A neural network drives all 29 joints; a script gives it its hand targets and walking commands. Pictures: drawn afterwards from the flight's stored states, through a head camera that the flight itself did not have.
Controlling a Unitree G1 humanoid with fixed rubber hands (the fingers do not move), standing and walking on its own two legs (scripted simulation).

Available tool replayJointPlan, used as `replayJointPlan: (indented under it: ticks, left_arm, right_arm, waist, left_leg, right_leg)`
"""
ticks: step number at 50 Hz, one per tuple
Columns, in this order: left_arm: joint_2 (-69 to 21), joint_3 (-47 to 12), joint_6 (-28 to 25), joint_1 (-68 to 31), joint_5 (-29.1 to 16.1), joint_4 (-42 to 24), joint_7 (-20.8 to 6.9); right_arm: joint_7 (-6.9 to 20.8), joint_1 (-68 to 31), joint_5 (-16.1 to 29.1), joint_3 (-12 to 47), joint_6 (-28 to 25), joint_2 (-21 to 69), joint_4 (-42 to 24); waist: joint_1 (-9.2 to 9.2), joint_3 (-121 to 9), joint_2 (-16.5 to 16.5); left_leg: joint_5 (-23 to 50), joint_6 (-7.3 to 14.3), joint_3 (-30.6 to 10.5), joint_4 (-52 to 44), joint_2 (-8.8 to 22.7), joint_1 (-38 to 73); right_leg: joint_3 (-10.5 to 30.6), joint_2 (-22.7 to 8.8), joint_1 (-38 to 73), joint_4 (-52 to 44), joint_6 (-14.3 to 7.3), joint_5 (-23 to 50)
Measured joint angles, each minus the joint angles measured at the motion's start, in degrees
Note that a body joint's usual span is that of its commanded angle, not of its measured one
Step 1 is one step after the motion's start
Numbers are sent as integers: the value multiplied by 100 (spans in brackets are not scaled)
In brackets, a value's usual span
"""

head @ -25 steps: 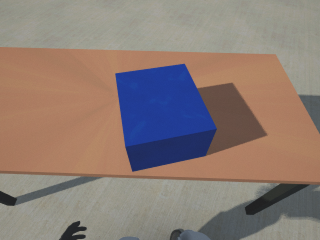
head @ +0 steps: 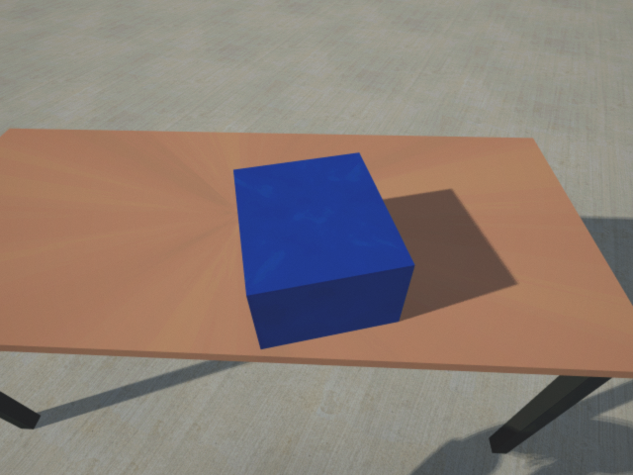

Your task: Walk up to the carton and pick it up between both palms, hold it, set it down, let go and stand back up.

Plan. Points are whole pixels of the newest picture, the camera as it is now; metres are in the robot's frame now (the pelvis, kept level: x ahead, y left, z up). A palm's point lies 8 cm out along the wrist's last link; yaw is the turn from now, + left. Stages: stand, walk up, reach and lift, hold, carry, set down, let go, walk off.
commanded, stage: walk up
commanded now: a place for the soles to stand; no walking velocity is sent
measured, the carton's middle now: (313, 243) +0.51 +0.03 -0.05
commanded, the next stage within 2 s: reach and lift in 1.84 s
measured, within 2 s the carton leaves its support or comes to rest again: neither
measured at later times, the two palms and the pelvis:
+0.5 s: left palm out of the picture +0.08 +0.29 -0.13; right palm out of the picture +0.08 -0.24 -0.12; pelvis +0.03 +0.03 -0.01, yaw -2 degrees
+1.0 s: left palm (134, 459) +0.17 +0.27 -0.11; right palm out of the picture +0.15 -0.25 -0.11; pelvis +0.07 +0.01 +0.00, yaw -1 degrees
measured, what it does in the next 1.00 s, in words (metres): steps on the spot: left foot, then right foot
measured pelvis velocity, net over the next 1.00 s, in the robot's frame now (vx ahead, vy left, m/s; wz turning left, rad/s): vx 0.07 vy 0.01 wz -0.02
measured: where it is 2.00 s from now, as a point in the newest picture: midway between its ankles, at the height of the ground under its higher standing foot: outside the picture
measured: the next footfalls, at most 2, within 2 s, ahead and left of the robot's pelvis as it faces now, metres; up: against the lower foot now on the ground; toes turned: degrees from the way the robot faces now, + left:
left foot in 0.18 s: +0.14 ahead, +0.14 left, +0.00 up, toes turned +0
right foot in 0.50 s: +0.07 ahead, -0.11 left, +0.00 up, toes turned -4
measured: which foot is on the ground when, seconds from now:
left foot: up 0.00-0.16, down 0.18-1.00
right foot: down 0.00-0.20, up 0.22-0.48, down 0.50-1.00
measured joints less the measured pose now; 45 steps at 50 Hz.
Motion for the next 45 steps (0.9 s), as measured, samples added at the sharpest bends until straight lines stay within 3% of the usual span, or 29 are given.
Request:
replayJointPlan:
  ticks: [5, 9, 11, 13, 16, 21, 26, 29, 33, 45]
  left_arm:
    - [45, -103, -47, -20, -20, -22, -2]
    - [207, -120, 81, -55, -182, -45, -23]
    - [300, -102, 191, -112, -254, -19, -23]
    - [340, -80, 309, -130, -228, -41, -6]
    - [401, -52, 338, -192, -163, -51, -4]
    - [377, -21, 240, -240, -147, -67, -51]
    - [269, -19, 130, -258, -155, -61, -65]
    - [208, -102, 124, -194, -203, -36, -72]
    - [189, -219, 144, -260, -292, 6, -85]
    - [334, -325, 102, -821, -332, -235, -89]
  right_arm:
    - [87, -286, 30, -1, -211, 15, -265]
    - [55, -444, 18, 8, -320, 51, -450]
    - [17, -533, -3, 46, -287, 129, -425]
    - [-9, -587, 36, 90, -222, 183, -431]
    - [-31, -651, 72, 141, -177, 254, -427]
    - [-73, -575, 15, 131, -126, 176, -381]
    - [-33, -559, 119, 119, 17, -10, -144]
    - [19, -487, 182, 145, 45, -23, -49]
    - [69, -503, 165, 186, -104, -33, -68]
    - [47, -772, 159, 315, -201, -27, -159]
  waist:
    - [71, 234, -79]
    - [33, 384, -183]
    - [18, 390, -379]
    - [-7, 325, -416]
    - [-125, 353, -469]
    - [-267, 446, -398]
    - [-209, 477, -135]
    - [-155, 284, -54]
    - [-210, 208, -35]
    - [-167, 290, -272]
  left_leg:
    - [564, -67, 133, -698, 132, -172]
    - [1993, 32, 271, -1776, 96, 205]
    - [1828, 140, 369, -1447, 21, 136]
    - [1515, 215, 406, -1255, 113, 80]
    - [1510, 261, 399, -1384, 200, 129]
    - [1630, 203, 360, -1581, 230, 178]
    - [1392, 57, 289, -1218, 317, 108]
    - [1179, 24, 231, -1324, 258, 218]
    - [1571, -12, 242, -1666, 194, 379]
    - [1473, -48, 259, -1869, 168, 501]
  right_leg:
    - [101, -189, 243, -297, 173, 163]
    - [138, -257, 128, 416, 330, -307]
    - [257, -312, -29, 893, 219, -748]
    - [259, -141, -307, 1507, 164, -1322]
    - [122, -5, -598, 1947, 151, -1452]
    - [-43, 0, -716, 1672, 137, -1169]
    - [-213, 93, -252, 436, 86, 78]
    - [-225, 78, -200, 427, 56, -47]
    - [-199, 30, -136, 336, 89, -121]
    - [-198, 10, -48, 185, 51, -140]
